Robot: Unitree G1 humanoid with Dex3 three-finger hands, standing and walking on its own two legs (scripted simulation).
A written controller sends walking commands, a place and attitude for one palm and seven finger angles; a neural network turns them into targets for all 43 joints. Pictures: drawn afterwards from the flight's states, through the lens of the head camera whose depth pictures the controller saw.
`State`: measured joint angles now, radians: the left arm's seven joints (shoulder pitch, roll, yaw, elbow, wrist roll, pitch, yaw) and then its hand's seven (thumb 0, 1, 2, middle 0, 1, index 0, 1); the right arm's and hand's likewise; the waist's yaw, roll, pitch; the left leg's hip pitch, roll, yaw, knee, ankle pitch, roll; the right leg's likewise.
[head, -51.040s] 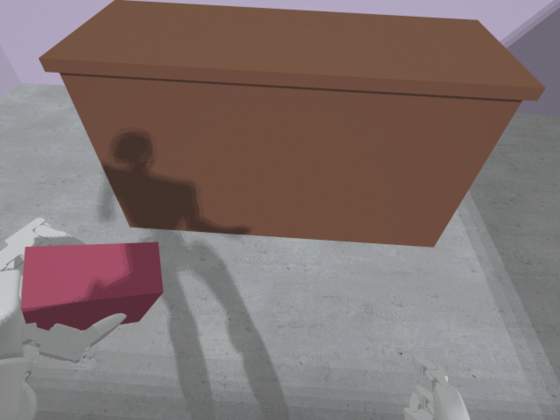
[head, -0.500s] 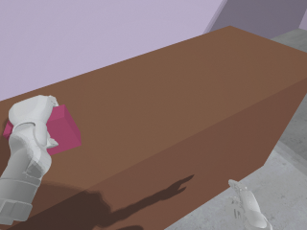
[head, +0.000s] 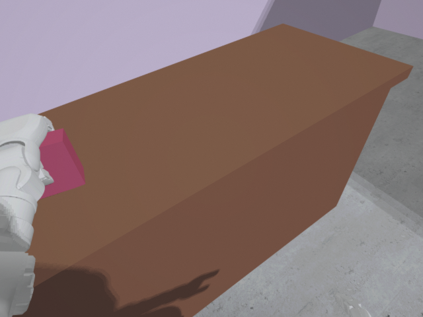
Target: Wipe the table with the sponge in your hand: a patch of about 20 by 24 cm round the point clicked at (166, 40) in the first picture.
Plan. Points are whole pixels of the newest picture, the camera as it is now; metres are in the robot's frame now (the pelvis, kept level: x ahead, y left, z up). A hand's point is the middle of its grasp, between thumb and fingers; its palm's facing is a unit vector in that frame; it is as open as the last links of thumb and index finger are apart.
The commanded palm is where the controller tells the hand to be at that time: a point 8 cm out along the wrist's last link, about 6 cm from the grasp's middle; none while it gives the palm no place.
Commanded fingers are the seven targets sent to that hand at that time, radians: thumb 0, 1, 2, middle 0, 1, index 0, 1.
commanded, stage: wipe forward along the middle lane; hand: left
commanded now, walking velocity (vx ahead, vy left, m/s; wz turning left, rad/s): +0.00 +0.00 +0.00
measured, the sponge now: (42, 174) +0.36 +0.36 +0.12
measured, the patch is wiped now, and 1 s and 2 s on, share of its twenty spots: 0.90 0.90 0.90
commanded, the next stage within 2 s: slide back across to the first lane in 1.64 s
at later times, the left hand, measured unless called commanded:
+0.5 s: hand (32, 148) +0.39 +0.36 +0.17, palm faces -0.15 +0.00 -0.99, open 9.8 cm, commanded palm +0.37 +0.40 +0.17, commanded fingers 0.00 0.10 1.30 -1.20 -1.60 -1.20 -1.60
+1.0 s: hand (33, 147) +0.40 +0.37 +0.16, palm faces -0.05 +0.00 -1.00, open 9.8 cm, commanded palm +0.38 +0.40 +0.15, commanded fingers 0.00 0.10 1.30 -1.20 -1.60 -1.20 -1.60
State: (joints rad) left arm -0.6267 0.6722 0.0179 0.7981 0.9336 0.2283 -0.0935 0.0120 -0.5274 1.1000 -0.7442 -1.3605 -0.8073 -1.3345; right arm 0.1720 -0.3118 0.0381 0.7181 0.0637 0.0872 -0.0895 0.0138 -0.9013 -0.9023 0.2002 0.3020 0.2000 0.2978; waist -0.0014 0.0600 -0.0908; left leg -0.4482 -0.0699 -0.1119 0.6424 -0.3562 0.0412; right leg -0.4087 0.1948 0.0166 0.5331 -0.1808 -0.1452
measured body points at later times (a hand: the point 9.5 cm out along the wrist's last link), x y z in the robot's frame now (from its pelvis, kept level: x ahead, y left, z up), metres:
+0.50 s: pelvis -0.02 +0.00 +0.00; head +0.02 -0.08 +0.44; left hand +0.39 +0.36 +0.22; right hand +0.05 -0.31 -0.14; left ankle +0.08 +0.25 -0.63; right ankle +0.05 +0.02 -0.72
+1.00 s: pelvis -0.04 +0.04 -0.02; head -0.02 -0.02 +0.42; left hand +0.39 +0.36 +0.21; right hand +0.03 -0.24 -0.17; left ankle +0.05 +0.19 -0.72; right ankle +0.05 +0.02 -0.72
